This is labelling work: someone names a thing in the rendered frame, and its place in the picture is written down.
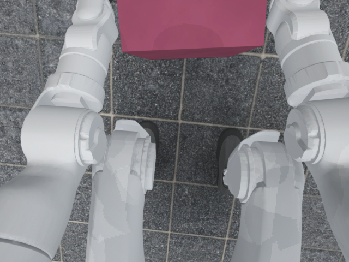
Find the robot left upper arm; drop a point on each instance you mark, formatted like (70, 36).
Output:
(59, 143)

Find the robot right shin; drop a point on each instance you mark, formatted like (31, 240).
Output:
(268, 136)

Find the robot right upper arm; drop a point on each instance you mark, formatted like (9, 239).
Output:
(317, 133)

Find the robot left forearm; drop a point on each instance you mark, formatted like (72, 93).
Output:
(84, 60)

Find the robot right forearm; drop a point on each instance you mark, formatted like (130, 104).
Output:
(307, 50)

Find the left robot foot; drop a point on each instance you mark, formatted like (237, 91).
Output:
(152, 130)

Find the carton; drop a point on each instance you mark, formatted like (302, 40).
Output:
(180, 29)

